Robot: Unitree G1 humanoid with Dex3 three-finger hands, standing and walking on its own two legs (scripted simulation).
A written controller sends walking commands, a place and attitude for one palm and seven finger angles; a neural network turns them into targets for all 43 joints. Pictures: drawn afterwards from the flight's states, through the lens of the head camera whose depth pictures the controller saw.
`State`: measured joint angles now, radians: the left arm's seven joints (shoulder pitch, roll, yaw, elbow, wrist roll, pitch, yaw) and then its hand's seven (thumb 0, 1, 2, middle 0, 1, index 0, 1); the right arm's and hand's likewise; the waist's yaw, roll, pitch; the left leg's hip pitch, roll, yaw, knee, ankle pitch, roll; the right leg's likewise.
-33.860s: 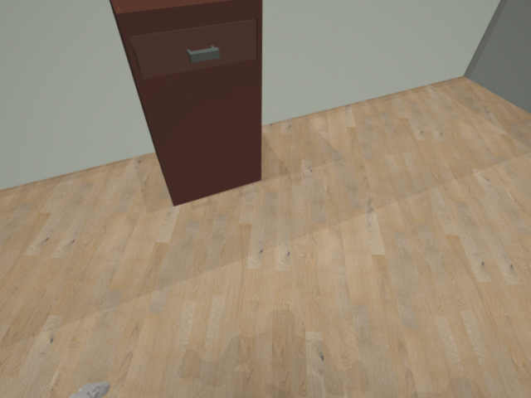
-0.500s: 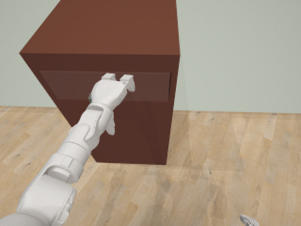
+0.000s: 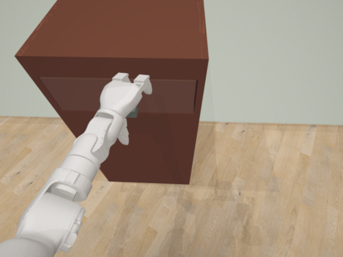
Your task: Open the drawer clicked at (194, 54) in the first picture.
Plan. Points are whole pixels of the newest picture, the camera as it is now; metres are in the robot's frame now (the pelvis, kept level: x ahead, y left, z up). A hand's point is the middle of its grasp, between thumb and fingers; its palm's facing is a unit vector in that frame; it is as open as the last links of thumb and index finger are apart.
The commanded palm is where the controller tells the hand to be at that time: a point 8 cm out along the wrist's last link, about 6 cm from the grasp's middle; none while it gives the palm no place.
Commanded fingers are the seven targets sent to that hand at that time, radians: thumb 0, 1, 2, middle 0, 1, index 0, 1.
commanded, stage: re-aim the fingers above the handle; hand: left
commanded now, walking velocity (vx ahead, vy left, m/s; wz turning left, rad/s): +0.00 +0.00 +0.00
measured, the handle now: (120, 104) +0.52 +0.17 +0.00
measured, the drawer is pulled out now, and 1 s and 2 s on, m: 0.00 0.00 0.00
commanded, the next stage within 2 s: lower the fingers behind the handle in 0.60 s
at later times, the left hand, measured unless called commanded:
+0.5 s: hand (122, 113) +0.43 +0.13 +0.07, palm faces +0.05 -0.07 -1.00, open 13.8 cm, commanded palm +0.42 +0.16 +0.12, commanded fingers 0.00 -0.50 0.30 -0.30 -1.20 -0.30 -1.20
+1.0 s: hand (119, 117) +0.44 +0.15 +0.05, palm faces +0.08 -0.05 -1.00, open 13.8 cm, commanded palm +0.41 +0.16 +0.09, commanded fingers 0.00 -0.50 0.30 -0.30 -1.20 -0.30 -1.20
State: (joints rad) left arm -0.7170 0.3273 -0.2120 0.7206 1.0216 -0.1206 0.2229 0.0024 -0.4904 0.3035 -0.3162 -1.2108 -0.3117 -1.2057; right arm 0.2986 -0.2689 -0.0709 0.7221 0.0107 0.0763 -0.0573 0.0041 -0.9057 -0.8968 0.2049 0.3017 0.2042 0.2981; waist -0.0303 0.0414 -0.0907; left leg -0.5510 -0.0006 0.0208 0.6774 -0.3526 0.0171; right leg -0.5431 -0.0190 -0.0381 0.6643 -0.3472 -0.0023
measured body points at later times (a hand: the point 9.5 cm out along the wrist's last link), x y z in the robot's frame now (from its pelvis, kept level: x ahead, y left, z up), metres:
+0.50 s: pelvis -0.01 -0.01 +0.00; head +0.05 -0.03 +0.45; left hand +0.42 +0.14 +0.12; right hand +0.10 -0.28 -0.13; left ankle -0.02 +0.11 -0.72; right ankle -0.02 -0.12 -0.72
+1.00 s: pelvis -0.01 -0.01 +0.00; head +0.06 -0.03 +0.44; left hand +0.43 +0.15 +0.10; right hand +0.06 -0.28 -0.14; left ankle -0.02 +0.11 -0.72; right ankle -0.02 -0.12 -0.72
